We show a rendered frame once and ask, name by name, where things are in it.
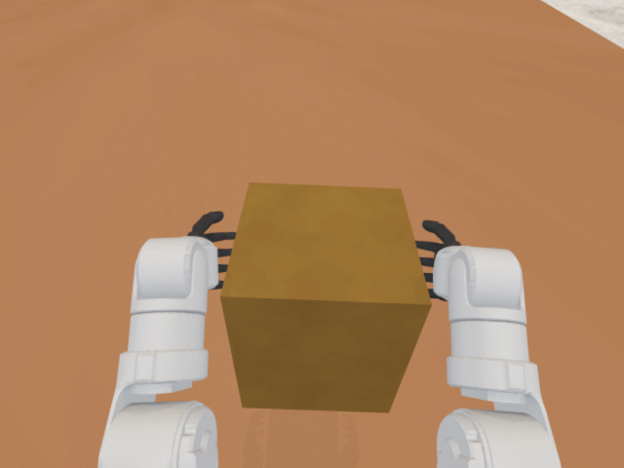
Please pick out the robot right hand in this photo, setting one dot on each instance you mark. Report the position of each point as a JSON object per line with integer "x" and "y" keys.
{"x": 449, "y": 240}

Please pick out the robot left hand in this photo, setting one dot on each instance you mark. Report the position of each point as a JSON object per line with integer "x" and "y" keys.
{"x": 202, "y": 225}

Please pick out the carton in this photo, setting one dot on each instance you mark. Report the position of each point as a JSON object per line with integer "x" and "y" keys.
{"x": 324, "y": 297}

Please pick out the left robot forearm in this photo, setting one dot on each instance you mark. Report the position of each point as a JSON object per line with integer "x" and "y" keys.
{"x": 166, "y": 341}

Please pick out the right robot forearm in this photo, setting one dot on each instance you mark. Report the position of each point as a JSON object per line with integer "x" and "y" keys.
{"x": 486, "y": 307}

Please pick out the robot left upper arm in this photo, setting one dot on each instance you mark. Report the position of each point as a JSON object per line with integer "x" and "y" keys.
{"x": 161, "y": 435}

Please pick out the robot right upper arm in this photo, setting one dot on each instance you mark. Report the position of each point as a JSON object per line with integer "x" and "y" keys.
{"x": 481, "y": 438}

